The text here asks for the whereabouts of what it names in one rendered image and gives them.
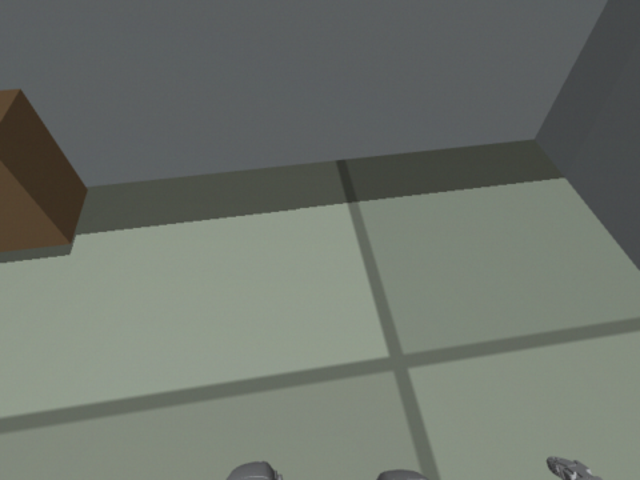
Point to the right robot hand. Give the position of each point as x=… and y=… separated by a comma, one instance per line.
x=569, y=470

